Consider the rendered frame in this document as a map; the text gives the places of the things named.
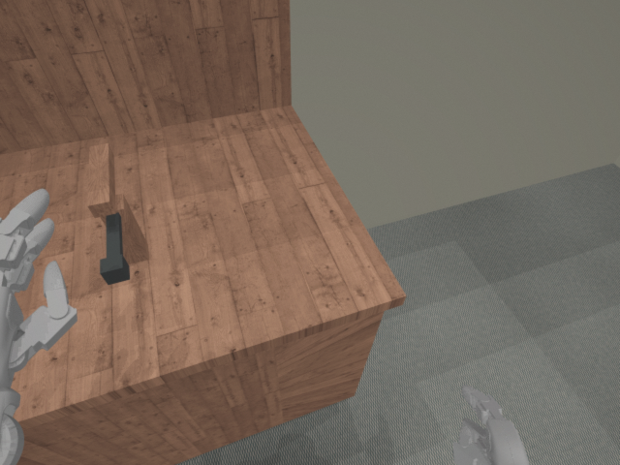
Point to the right robot hand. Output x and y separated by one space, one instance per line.
497 444

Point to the counter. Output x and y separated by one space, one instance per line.
255 291

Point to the tap lever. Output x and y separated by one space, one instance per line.
114 268

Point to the left robot hand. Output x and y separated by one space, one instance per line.
21 244

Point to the robot left forearm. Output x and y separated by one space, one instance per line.
11 433

